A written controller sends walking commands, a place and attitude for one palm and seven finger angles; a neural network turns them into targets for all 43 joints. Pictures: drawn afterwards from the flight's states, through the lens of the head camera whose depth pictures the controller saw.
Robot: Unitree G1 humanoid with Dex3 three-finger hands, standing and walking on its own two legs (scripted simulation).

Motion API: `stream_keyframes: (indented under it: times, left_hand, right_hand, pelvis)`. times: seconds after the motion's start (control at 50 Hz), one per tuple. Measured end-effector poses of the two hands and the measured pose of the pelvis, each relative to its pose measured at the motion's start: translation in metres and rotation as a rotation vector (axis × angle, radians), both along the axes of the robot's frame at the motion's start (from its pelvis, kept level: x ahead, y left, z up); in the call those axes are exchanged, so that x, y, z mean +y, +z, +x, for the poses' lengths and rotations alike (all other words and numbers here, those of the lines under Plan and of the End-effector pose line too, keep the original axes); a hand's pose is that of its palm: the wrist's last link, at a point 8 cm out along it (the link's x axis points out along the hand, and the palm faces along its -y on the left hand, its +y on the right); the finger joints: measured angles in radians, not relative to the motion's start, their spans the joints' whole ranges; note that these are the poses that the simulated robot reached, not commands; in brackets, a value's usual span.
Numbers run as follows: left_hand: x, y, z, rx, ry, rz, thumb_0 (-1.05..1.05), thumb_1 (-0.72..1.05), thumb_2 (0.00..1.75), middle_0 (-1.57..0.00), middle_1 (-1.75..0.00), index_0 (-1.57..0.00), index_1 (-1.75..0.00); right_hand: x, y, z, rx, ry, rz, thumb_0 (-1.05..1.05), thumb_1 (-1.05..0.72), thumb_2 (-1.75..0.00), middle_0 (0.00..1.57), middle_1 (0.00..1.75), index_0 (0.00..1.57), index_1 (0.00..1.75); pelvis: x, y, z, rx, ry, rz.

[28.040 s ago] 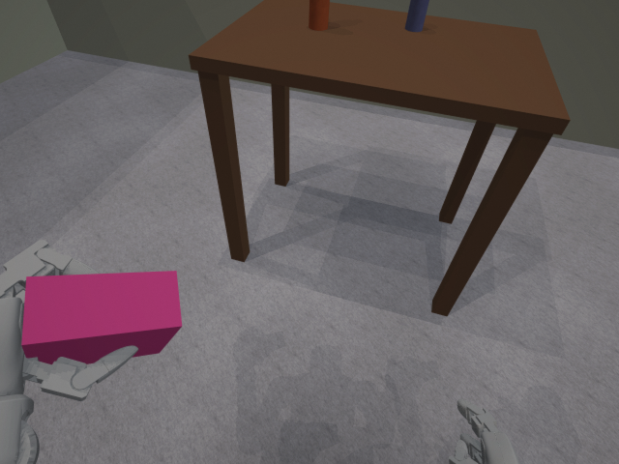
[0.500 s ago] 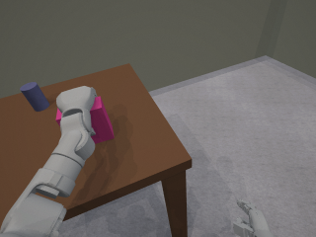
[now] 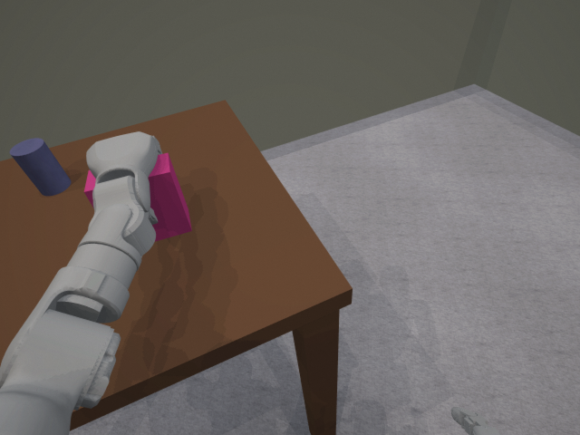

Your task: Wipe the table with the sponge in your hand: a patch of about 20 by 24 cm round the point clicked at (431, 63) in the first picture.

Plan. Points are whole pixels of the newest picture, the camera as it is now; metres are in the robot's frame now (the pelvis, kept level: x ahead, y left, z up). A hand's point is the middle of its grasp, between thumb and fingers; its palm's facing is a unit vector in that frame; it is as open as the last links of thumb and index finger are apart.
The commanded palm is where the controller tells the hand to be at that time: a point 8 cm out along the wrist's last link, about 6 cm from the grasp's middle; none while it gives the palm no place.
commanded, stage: wipe forward along the third lane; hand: left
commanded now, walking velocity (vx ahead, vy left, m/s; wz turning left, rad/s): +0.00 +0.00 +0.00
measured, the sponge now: (147, 212) +0.42 +0.24 +0.12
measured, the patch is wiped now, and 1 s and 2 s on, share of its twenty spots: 0.80 0.90 1.00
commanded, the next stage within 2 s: wipe back along the third lane in 0.08 s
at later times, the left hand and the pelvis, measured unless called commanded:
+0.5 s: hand (133, 185) +0.43 +0.25 +0.16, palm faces +0.11 -0.01 -0.99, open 9.8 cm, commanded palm +0.38 +0.24 +0.17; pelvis +0.02 +0.03 +0.00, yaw -1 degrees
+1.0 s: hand (130, 206) +0.38 +0.23 +0.16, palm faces +0.22 -0.09 -0.97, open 9.7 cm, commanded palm +0.33 +0.22 +0.17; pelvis +0.03 +0.05 +0.00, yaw +1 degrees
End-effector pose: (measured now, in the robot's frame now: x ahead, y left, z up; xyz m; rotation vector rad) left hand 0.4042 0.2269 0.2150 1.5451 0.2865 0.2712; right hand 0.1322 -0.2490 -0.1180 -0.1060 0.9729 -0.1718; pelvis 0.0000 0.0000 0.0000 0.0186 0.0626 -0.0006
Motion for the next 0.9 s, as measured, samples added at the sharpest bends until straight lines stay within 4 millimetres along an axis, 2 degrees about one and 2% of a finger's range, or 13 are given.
stream_keyframes:
  times: [0.24,0.38,0.48,0.74,0.82,0.9]
  left_hand:
    - [0.013,0.000,0.020,0.013,-0.013,0.003,0.01,-0.52,1.12,-0.77,-1.39,-0.79,-1.36]
    - [0.013,-0.003,0.013,-0.049,-0.028,0.004,0.00,-0.52,1.12,-0.76,-1.40,-0.79,-1.37]
    - [0.012,-0.004,0.002,-0.112,-0.018,0.007,0.00,-0.50,1.11,-0.75,-1.41,-0.77,-1.38]
    - [0.010,-0.003,-0.024,-0.160,-0.005,-0.034,0.01,-0.46,1.08,-0.72,-1.42,-0.74,-1.39]
    - [0.009,-0.004,-0.035,-0.184,-0.028,-0.051,0.02,-0.46,1.08,-0.71,-1.42,-0.74,-1.39]
    - [0.007,-0.005,-0.044,-0.206,-0.045,-0.061,0.02,-0.46,1.08,-0.71,-1.42,-0.74,-1.39]
  right_hand:
    - [0.005,0.000,-0.008,0.040,-0.019,-0.014,0.01,-0.91,-0.90,0.20,0.30,0.20,0.30]
    - [0.015,0.001,0.000,0.047,-0.012,0.003,0.01,-0.91,-0.90,0.20,0.30,0.20,0.30]
    - [0.029,0.008,0.025,0.005,0.010,0.031,0.01,-0.91,-0.90,0.20,0.30,0.20,0.30]
    - [0.082,0.049,0.120,-0.210,0.150,0.096,0.01,-0.91,-0.90,0.20,0.29,0.20,0.30]
    - [0.099,0.059,0.139,-0.252,0.198,0.111,0.01,-0.91,-0.90,0.20,0.29,0.20,0.30]
    - [0.111,0.064,0.148,-0.267,0.234,0.126,0.01,-0.91,-0.90,0.20,0.30,0.20,0.30]
  pelvis:
    - [0.010,0.001,0.006,0.026,-0.003,-0.007]
    - [0.019,0.003,0.013,0.021,-0.010,-0.010]
    - [0.027,0.004,0.018,0.007,-0.013,-0.013]
    - [0.044,0.003,0.031,-0.021,-0.002,-0.017]
    - [0.047,0.002,0.033,-0.029,0.003,-0.018]
    - [0.049,0.002,0.034,-0.035,0.008,-0.019]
